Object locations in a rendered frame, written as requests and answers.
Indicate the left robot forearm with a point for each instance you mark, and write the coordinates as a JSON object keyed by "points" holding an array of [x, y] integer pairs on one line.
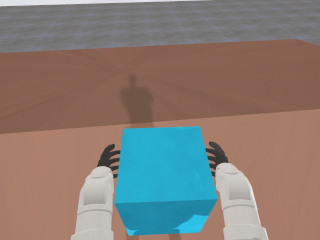
{"points": [[95, 206]]}

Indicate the right robot forearm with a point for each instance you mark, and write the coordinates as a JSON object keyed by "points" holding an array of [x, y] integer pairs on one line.
{"points": [[238, 204]]}

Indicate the robot right hand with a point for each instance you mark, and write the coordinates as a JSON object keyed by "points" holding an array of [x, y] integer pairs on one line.
{"points": [[219, 156]]}

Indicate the robot left hand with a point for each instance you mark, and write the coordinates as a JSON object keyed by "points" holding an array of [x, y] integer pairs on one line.
{"points": [[106, 161]]}

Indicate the carton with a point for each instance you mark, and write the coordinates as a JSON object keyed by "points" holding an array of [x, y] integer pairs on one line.
{"points": [[164, 182]]}

